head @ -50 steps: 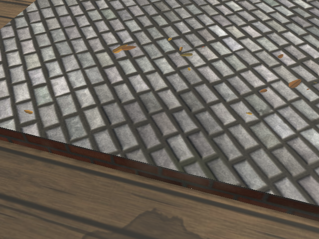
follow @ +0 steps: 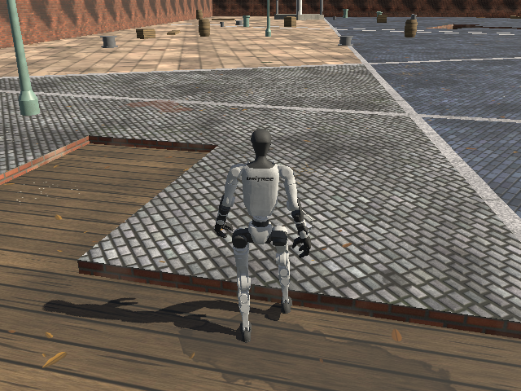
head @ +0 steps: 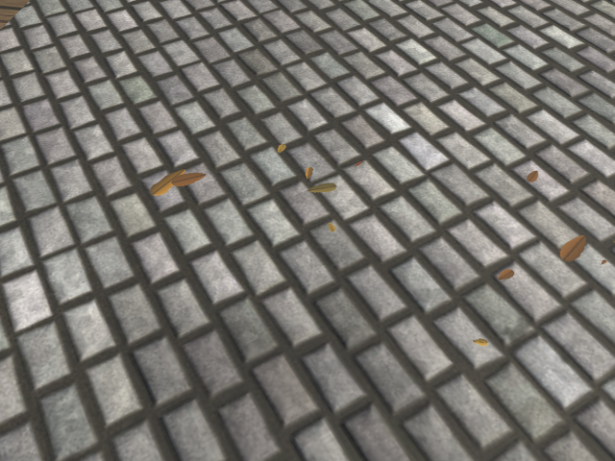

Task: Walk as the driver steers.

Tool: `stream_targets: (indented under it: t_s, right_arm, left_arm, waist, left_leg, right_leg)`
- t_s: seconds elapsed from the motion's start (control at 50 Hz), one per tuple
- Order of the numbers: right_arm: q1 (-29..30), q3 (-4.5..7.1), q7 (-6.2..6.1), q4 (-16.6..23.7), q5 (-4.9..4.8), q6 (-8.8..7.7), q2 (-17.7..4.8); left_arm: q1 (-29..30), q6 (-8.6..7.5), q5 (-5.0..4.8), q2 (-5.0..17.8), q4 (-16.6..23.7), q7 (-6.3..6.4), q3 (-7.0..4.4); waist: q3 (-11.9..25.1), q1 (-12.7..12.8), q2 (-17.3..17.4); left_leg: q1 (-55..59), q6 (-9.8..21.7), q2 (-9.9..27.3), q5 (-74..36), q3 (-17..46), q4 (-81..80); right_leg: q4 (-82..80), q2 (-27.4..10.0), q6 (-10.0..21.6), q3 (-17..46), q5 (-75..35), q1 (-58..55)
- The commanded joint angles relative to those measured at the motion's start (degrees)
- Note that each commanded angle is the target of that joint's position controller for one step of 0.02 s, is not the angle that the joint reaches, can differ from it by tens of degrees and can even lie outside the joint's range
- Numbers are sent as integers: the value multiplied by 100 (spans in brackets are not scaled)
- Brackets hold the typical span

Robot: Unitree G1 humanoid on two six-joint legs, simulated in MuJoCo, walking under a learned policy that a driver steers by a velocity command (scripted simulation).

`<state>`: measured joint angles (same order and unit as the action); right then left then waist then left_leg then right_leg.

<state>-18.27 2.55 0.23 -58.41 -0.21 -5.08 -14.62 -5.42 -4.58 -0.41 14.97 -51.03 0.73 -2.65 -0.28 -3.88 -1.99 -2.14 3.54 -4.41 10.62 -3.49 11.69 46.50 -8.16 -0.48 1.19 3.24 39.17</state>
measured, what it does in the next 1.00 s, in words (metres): climbs: right foot, then left foot 0.12 m higher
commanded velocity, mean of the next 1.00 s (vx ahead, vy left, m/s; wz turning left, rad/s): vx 0.32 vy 0.00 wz -0.13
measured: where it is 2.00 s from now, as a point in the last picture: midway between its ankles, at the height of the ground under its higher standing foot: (353, 416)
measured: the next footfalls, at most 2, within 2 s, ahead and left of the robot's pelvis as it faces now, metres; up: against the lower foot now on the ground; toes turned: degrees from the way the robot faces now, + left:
right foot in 0.16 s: +0.20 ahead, -0.14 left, +0.00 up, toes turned -3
left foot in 0.58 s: +0.52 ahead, +0.09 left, +0.12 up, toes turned +6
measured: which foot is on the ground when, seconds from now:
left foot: down 0.00-0.16, up 0.18-0.56, down 0.58-1.00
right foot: up 0.00-0.14, down 0.16-0.60, up 0.62-1.00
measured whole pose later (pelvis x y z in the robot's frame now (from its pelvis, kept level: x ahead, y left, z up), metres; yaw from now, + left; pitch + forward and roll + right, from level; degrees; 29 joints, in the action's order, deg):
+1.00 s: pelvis +0.43 +0.01 +0.12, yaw -9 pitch +1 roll +0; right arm -10.5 2.5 -3.8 -50.4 1.2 -2.2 -13.4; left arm -11.0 3.0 0.1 14.8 -45.0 1.6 -3.9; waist -0.6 -1.8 -1.4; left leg -14.5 3.7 2.6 8.1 -15.5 21.3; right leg 55.3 -4.6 -2.4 -0.5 14.5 35.1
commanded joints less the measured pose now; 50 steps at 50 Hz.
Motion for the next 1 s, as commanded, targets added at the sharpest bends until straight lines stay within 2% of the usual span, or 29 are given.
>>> stream_targets:
  t_s: [0.02,0.06,0.08,0.12,0.14,0.16,0.18,0.2,0.22,0.24,0.28,0.34,0.4,0.44,0.46,0.48,0.5,0.54,0.58,0.6,0.62,0.64,0.66,0.68,0.72,0.78,0.86,0.94,1.0]
  right_arm:
    - [-56,98,-66,236,-33,22,-788]
    - [-731,-1,-79,46,-58,151,-511]
    - [-760,13,-96,35,-60,233,-706]
    - [-467,75,-138,119,-50,371,-1081]
    - [-208,76,-140,239,-91,356,-1083]
    - [58,-7,-106,496,23,234,-846]
    - [-523,-206,-19,473,90,-11,75]
    - [-331,-109,19,289,-139,-160,-323]
    - [80,-49,63,401,-318,-184,-422]
    - [423,-59,69,514,-315,-143,-332]
    - [584,-95,79,625,-255,47,-9]
    - [535,-295,35,860,-263,221,587]
    - [1051,-442,-39,1456,-179,225,641]
    - [1679,-585,-16,2104,-57,110,594]
    - [1760,-606,45,2227,48,39,376]
    - [2175,-684,63,2432,125,-2,534]
    - [2116,-579,59,2406,73,-21,400]
    - [1130,-323,56,2245,-55,12,-47]
    - [102,-158,187,1921,-6,74,-495]
    - [-444,44,245,1641,281,127,-1238]
    - [-932,74,177,1332,398,275,-1255]
    - [-237,-15,123,1509,382,223,-892]
    - [526,-68,139,1539,100,189,-656]
    - [855,-167,161,1380,-69,114,-214]
    - [1046,-241,197,1045,97,-33,288]
    - [821,-184,45,806,173,-109,287]
    - [1057,13,-241,1023,296,-13,-409]
    - [1073,183,-452,1167,141,179,-794]
    - [1110,269,-482,1245,100,321,-919]
  left_arm:
    - [349,-3,-19,179,304,-87,35]
    - [998,-99,-1,146,540,-192,63]
    - [1035,-152,-21,38,587,-234,82]
    - [-171,-183,-78,277,309,-278,-59]
    - [-1143,-168,-96,620,-5,-262,-210]
    - [-2242,-88,-18,1278,-271,-156,-380]
    - [-2347,22,83,1725,-363,-137,-435]
    - [-2533,72,118,1235,-456,-100,-393]
    - [-2179,121,137,778,-452,-84,-253]
    - [-1811,156,123,352,-415,-127,-121]
    - [-1537,181,189,-106,-472,-209,66]
    - [-1923,229,185,-20,-794,-180,116]
    - [-2049,232,207,-34,-904,-52,215]
    - [-1902,242,143,14,-841,92,265]
    - [-1750,230,130,125,-692,165,254]
    - [-1944,200,56,324,-699,225,187]
    - [-2201,118,7,528,-725,214,158]
    - [-2497,143,-13,1065,-941,179,66]
    - [-2164,300,-86,971,-931,111,68]
    - [-2990,235,102,298,-819,71,194]
    - [-3255,113,187,-212,-1052,-99,258]
    - [-3276,6,70,-35,-1130,-266,97]
    - [-2385,115,-18,-137,-693,-260,83]
    - [-1763,270,-1,-243,-390,-124,107]
    - [-1623,393,-24,-52,-64,56,34]
    - [-1562,387,-93,94,174,131,-29]
    - [-1281,624,2,314,432,212,-162]
    - [-829,728,66,338,815,112,-211]
    - [-475,748,57,353,1063,39,-240]
  waist:
    - [-406,55,461]
    - [-338,-213,155]
    - [-207,-150,340]
    - [520,570,891]
    - [1025,1047,832]
    - [1770,1397,83]
    - [1986,953,-1264]
    - [1790,1257,-474]
    - [934,1112,-484]
    - [449,953,-311]
    - [-313,619,-288]
    - [-615,434,-497]
    - [-852,317,-421]
    - [-868,194,-263]
    - [-647,146,55]
    - [-303,274,134]
    - [165,267,-9]
    - [946,-313,-1033]
    - [1423,-893,-1293]
    - [2397,-449,669]
    - [3165,-357,2087]
    - [2833,-110,1244]
    - [1706,77,700]
    - [619,194,302]
    - [118,533,268]
    - [46,595,601]
    - [208,619,741]
    - [287,411,787]
    - [266,252,766]
  left_leg:
    - [-266,945,1668,-827,884,-465]
    - [833,847,1585,-1799,934,58]
    - [1072,789,1615,-2578,920,398]
    - [935,690,1631,-4752,818,1607]
    - [311,463,1374,-4928,582,2616]
    - [-1409,124,1013,-2567,349,4431]
    - [-3693,-215,42,2072,447,6150]
    - [-4346,-248,233,2201,1136,7102]
    - [-4971,-217,488,1902,879,7606]
    - [-5192,-205,753,1633,520,7860]
    - [-5434,-215,943,1484,350,8648]
    - [-6331,-298,917,1663,156,10195]
    - [-7507,-351,987,1429,419,10704]
    - [-7317,-402,1178,1004,246,9241]
    - [-5985,-427,1190,457,-257,7613]
    - [-4163,-319,1150,134,-454,6340]
    - [-2990,-254,797,-43,-746,5955]
    - [-2581,57,187,493,-871,5289]
    - [-1920,471,266,-403,-83,3505]
    - [237,1290,1631,-3078,2186,3299]
    - [890,2023,2691,-3992,4812,1267]
    - [25,1918,2919,-3116,4825,1102]
    - [-1055,1525,2813,-2039,3796,1165]
    - [-1922,1068,2534,-1146,2783,1209]
    - [-2597,449,1947,-615,1348,1041]
    - [-2026,409,1691,-1532,342,445]
    - [-1564,900,1904,-1880,-99,92]
    - [-1179,1032,2312,-443,19,-158]
    - [-936,1036,2427,-38,-110,-114]
  right_leg:
    - [-303,129,59,-206,-164,-73]
    - [-713,389,162,-507,556,298]
    - [-1153,605,171,-650,856,12]
    - [-2048,968,380,-752,860,-1798]
    - [-2559,874,535,-608,1,-3284]
    - [-2343,-434,886,843,-1122,-5373]
    - [-2293,-1862,1838,2956,-2909,-6733]
    - [-2544,-1826,2110,3048,-1853,-6357]
    - [-2690,-1536,1915,2200,-1242,-5805]
    - [-2896,-1173,1672,1655,-545,-5097]
    - [-3346,-896,1490,1238,373,-3764]
    - [-3689,-879,1490,914,588,-2921]
    - [-3740,-850,1323,628,572,-2771]
    - [-3808,-456,1048,154,259,-2378]
    - [-4054,-147,1021,-274,-372,-1713]
    - [-4714,-281,1072,-224,-930,-1076]
    - [-4620,-354,1113,-208,-2622,-1452]
    - [-3400,-488,888,-389,-6914,-3646]
    - [-1627,-479,502,-298,-7629,-4885]
    - [297,245,197,-162,-4599,-3129]
    - [2653,1677,-109,515,1791,-2173]
    - [4624,1653,-130,1607,2229,-1747]
    - [5088,1385,-39,1056,2288,-1122]
    - [5085,1045,116,604,2297,-536]
    - [4630,666,447,641,1548,-752]
    - [3455,648,472,780,848,-724]
    - [2039,518,-97,177,1185,-625]
    - [1199,241,-248,-12,1009,-468]
    - [536,232,-196,-255,1220,-609]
